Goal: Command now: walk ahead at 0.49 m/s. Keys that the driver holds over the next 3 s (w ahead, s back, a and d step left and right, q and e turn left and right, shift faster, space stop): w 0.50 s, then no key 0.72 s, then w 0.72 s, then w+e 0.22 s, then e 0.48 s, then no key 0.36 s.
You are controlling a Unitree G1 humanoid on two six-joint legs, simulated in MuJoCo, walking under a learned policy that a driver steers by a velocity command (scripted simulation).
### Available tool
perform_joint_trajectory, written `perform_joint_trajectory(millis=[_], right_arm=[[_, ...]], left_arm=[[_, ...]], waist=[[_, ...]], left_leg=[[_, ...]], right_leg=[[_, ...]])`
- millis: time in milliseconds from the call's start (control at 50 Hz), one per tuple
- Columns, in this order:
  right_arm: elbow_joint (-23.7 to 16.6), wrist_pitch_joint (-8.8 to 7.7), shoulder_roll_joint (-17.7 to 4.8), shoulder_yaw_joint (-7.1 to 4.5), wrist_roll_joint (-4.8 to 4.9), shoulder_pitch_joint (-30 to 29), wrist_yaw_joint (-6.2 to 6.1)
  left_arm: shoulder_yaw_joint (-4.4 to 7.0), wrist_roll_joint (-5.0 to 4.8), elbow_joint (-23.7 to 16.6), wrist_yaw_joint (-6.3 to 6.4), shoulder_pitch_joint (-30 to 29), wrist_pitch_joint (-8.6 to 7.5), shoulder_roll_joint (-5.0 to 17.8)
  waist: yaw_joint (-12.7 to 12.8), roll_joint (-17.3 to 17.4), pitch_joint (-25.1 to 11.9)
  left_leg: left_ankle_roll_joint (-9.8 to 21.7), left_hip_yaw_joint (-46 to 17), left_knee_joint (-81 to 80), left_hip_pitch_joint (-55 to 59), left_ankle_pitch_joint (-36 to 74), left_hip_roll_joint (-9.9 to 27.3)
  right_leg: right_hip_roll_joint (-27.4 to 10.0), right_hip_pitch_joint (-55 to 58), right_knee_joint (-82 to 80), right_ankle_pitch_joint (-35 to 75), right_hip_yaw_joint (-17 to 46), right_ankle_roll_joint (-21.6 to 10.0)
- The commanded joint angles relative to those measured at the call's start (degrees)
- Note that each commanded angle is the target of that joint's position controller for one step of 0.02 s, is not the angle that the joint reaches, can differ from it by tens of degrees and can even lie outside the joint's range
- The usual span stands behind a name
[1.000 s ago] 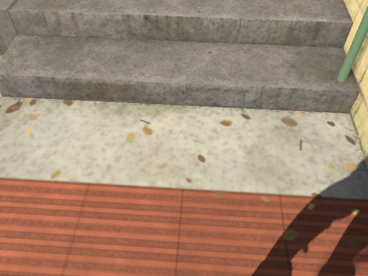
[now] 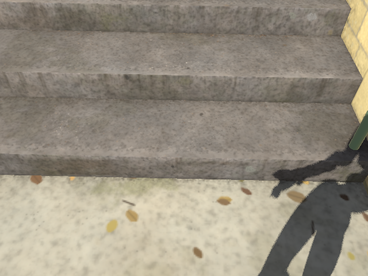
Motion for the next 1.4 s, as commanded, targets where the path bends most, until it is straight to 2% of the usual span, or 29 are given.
perform_joint_trajectory(millis=[20, 180, 220, 260, 280, 300, 320, 340, 360, 380, 420, 460, 540, 660, 720, 740, 760, 780, 800, 840, 940, 1040, 1060, 1080, 1100, 1220, 1240, 1320, 1400], right_arm=[[-3.36, -0.57, -8.21, -1.25, 0.28, -1.35, -1.25], [-0.71, 1.17, -9.85, -1.91, 1.34, 5.92, -1.90], [-0.80, 1.74, -10.67, -2.32, 1.37, 4.95, -2.04], [-1.68, 2.28, -10.50, -2.14, 0.88, 2.14, -2.00], [-3.11, 2.16, -8.45, -1.16, 0.10, 1.40, -1.91], [-3.90, 0.88, -1.22, 1.00, 0.00, 8.13, -1.18], [-2.69, -0.83, -3.92, 0.55, 1.19, 7.88, -0.80], [-4.54, -1.77, -9.35, -0.86, 2.79, 1.72, -0.58], [-4.82, -1.04, -8.85, -1.18, -1.11, -0.83, -0.73], [-4.57, -0.06, -6.88, -1.05, -2.19, -0.89, -0.73], [-3.78, 2.26, -4.74, -0.70, -3.14, 1.84, 0.05], [-4.68, 3.21, -4.45, -0.71, -2.35, 0.73, 0.68], [-7.76, 3.25, -4.21, -0.26, -2.02, -8.53, 0.70], [-7.80, 2.40, -3.54, 0.46, -0.91, -12.28, -0.79], [-4.89, 1.21, -4.45, -0.20, -1.41, -5.50, -1.76], [-3.20, 0.26, -5.75, -0.64, -2.01, -1.40, -2.08], [-2.64, -0.49, -9.86, -1.44, -2.68, 2.96, -2.27], [-2.55, 0.37, -10.89, -1.89, -1.75, 3.74, -2.20], [-3.19, 1.08, -7.91, -1.16, 0.16, 2.51, -1.81], [-3.94, 1.89, -5.38, -0.25, 0.05, -3.70, -2.21], [-2.86, 2.50, -4.24, 0.51, -0.63, -6.34, -3.32], [-1.69, 4.34, -5.34, 0.07, 0.19, -7.35, -3.02], [-1.25, 4.72, -4.96, 0.04, 0.34, -6.51, -2.94], [-3.27, 4.58, -8.68, -1.21, 1.58, -12.07, -3.10], [-3.34, 4.75, -7.91, -1.45, 1.28, -11.24, -3.63], [-0.82, 5.13, -3.84, -1.16, -0.05, -6.99, -4.34], [1.13, 5.39, -0.38, 0.10, -0.84, -2.50, -3.11], [-0.09, 5.00, -2.47, -0.37, -1.47, -6.59, -1.77], [-2.24, 3.27, -1.85, -0.45, -1.66, -8.39, -0.82]], left_arm=[[0.46, 0.26, -2.89, -0.18, -1.10, -0.40, 2.00], [-0.26, -0.74, -7.42, -2.80, -14.03, -1.35, 2.03], [0.16, -0.76, -7.54, -3.34, -12.06, -1.79, 3.36], [2.18, -0.72, -4.22, -3.08, 0.04, -2.11, 7.07], [3.68, -0.29, -1.20, -2.52, 12.06, -2.07, 11.32], [5.14, 0.72, 0.28, -2.37, 19.12, -1.66, 17.52], [3.71, 0.70, 0.40, -2.45, 19.02, -1.67, 12.50], [2.58, 0.27, -0.59, -2.32, 13.15, -1.79, 9.12], [2.08, 3.51, -0.10, -2.14, 9.11, -1.30, 6.85], [1.63, 3.24, -0.04, -2.18, 7.04, -1.20, 5.30], [0.98, 2.14, 0.88, -2.23, 6.83, -1.31, 3.80], [1.25, 1.38, 2.03, -2.44, 8.16, -1.84, 4.76], [0.89, 1.46, 4.04, -2.27, 11.23, -1.72, 4.33], [0.27, 1.55, 7.02, -1.64, 14.74, -1.18, 4.21], [0.27, 1.09, 7.64, -0.70, 12.48, -0.52, 4.53], [-0.04, 0.94, 7.96, -0.52, 13.36, -0.36, 3.76], [-0.65, 0.94, 7.36, -0.14, 16.80, -0.45, 1.90], [-1.77, -1.15, 10.00, 0.13, 25.43, 0.60, -3.05], [-0.95, 0.20, 10.79, 0.47, 22.76, 2.04, 0.78], [-0.51, 2.21, 9.56, -0.03, 15.06, 3.17, 0.95], [-1.51, 1.91, 11.96, 0.49, 14.24, 5.42, -2.07], [-2.13, 1.87, 13.64, 0.77, 12.55, 6.06, -2.38], [-2.26, 2.27, 13.55, 0.73, 12.04, 5.85, -1.79], [-1.27, 1.43, 11.22, 1.44, 7.43, 6.23, 1.73], [-0.71, 1.16, 11.43, 1.81, 7.39, 6.13, 4.31], [-0.99, 0.96, 11.96, 1.49, 6.63, 3.27, 0.49], [-2.91, 2.02, 13.07, 1.19, 10.61, 3.13, -4.27], [-0.13, 1.71, 11.98, 0.67, 11.27, 3.88, 4.72], [0.78, 1.76, 11.95, 0.35, 12.08, 3.19, 4.61]], waist=[[1.66, 4.52, 3.98], [-2.18, 5.27, 6.27], [-0.26, 6.31, 4.85], [6.42, 6.92, -2.41], [10.88, 3.69, -11.07], [8.82, -11.18, -19.64], [9.32, -11.50, -23.22], [8.26, -8.08, -13.57], [4.91, 1.95, -5.19], [2.88, 1.63, -1.40], [0.58, -1.98, -1.18], [-0.31, -3.78, -0.55], [1.07, -1.55, 3.84], [3.06, -3.91, 1.74], [-0.06, -1.49, 0.75], [-1.01, 1.73, -1.22], [-0.24, 7.99, -6.52], [1.62, 17.41, -13.30], [0.87, 12.03, -13.21], [2.54, 7.94, -4.34], [4.74, 8.20, -2.93], [4.69, 7.61, 0.29], [4.42, 6.46, 2.13], [4.23, 6.53, 4.84], [2.94, 3.33, 5.57], [0.99, -1.59, 3.98], [0.42, -2.05, 1.28], [2.42, -4.67, 7.73], [2.88, -4.45, 10.10]], left_leg=[[8.36, -10.23, -9.10, -4.19, 7.82, 15.63], [6.46, -9.43, -4.35, 9.39, 8.17, 19.33], [5.45, -9.58, -0.80, 11.43, 14.37, 20.30], [3.36, -6.47, 13.18, 9.16, 31.72, 16.76], [1.40, -3.69, 29.25, -0.82, 26.23, 13.43], [-3.13, -1.45, 52.69, -25.50, -1.49, 2.98], [-2.31, -10.67, 61.66, -33.48, -22.89, 2.18], [-1.00, -10.92, 64.04, -38.20, -19.42, 6.10], [-0.44, -7.70, 57.41, -32.89, -11.20, 8.80], [-0.72, -6.64, 53.41, -29.12, -9.74, 10.14], [-1.50, -5.12, 51.34, -22.24, -7.83, 10.45], [-1.81, -4.29, 49.13, -23.14, -4.87, 10.91], [-3.49, -2.35, 37.28, -27.14, 1.61, 11.68], [-2.21, -0.39, 21.82, -17.85, 5.92, 7.22], [-0.33, -1.17, 11.90, -9.61, 7.15, 5.79], [0.06, -2.29, 8.02, -2.78, 16.09, 7.37], [1.68, -10.56, 12.80, 8.03, 42.82, 17.73], [11.80, -21.91, 12.90, 15.88, 58.03, 28.56], [13.37, -23.81, 9.64, 11.75, 49.22, 28.19], [10.30, -19.39, 3.91, 2.17, 30.77, 23.45], [6.14, -11.18, 0.38, -5.93, 18.70, 17.54], [3.08, -11.94, -2.47, -13.51, -13.77, 15.60], [0.98, -12.40, -3.41, -16.11, -19.19, 15.07], [-0.48, -11.98, -2.57, -17.06, -23.90, 12.76], [-1.40, -9.68, -3.30, -16.28, -23.58, 10.94], [-1.25, -4.23, 6.09, -2.66, -6.79, 7.62], [-1.11, -6.25, 5.77, -0.01, -6.53, 9.81], [-1.17, 0.23, 16.56, -11.75, -15.97, 3.55], [-0.08, -0.83, 23.54, -18.45, -13.14, 6.42]], right_leg=[[-0.59, -0.65, -10.73, 9.31, -0.30, 0.95], [3.10, 0.31, -28.73, 7.16, -2.24, -0.38], [4.41, 4.88, -30.75, 2.63, -3.07, -2.00], [8.19, 22.36, -32.41, 1.17, -6.03, -4.50], [2.16, 40.62, -30.58, 2.16, 0.73, -7.91], [-12.50, 64.00, -34.72, -5.11, 27.43, -17.31], [-15.05, 66.05, -42.71, -9.57, 40.93, -18.72], [-12.84, 58.27, -43.24, -8.98, 31.79, -14.85], [-10.16, 44.38, -44.24, 0.44, 20.29, -11.50], [-7.61, 37.08, -45.98, 5.91, 14.55, -9.33], [-4.14, 29.78, -48.28, 10.19, 7.91, -8.05], [-2.96, 28.96, -50.28, 10.47, 5.23, -8.97], [-2.35, 30.22, -52.08, 17.37, 1.54, -9.98], [-1.74, 36.13, -44.84, 32.62, -2.34, -7.35], [-1.57, 38.18, -36.19, 30.27, -0.91, -5.22], [1.13, 36.64, -29.58, 24.57, -1.67, -3.71], [4.33, 30.26, -20.60, 5.84, -3.67, -1.94], [11.00, 22.81, -7.74, -25.19, -6.02, -0.70], [10.73, 21.36, -3.64, -32.43, -2.50, -0.56], [8.47, 19.63, -3.42, -27.51, -1.22, -0.12], [7.93, 28.51, -17.38, -20.55, -3.00, 1.53], [8.15, 35.31, -31.79, -8.50, -4.68, 0.58], [6.82, 36.56, -35.26, -6.38, -2.83, 0.06], [4.92, 32.64, -35.42, -7.47, -1.88, -0.37], [5.74, 28.11, -34.98, -13.86, -2.92, -1.19], [4.35, 18.82, -42.61, -16.97, 0.51, -0.71], [1.67, 20.67, -46.66, -19.13, 5.22, -1.33], [-2.07, 24.31, -51.64, -38.04, 12.29, -6.23], [-7.81, 29.74, -53.34, -31.86, 15.96, -9.98]])
Next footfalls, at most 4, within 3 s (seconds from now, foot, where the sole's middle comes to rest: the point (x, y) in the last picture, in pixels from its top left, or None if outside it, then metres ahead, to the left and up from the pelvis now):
0.28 right None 0.34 -0.16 -0.78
0.74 left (175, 270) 0.55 0.03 -0.78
1.08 right None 0.48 -0.17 -0.78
1.94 right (209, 206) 0.81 -0.12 -0.78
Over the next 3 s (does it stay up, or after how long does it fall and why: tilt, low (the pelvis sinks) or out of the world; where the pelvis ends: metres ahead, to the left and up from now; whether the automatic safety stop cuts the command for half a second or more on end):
stays up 1.05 -0.06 0.12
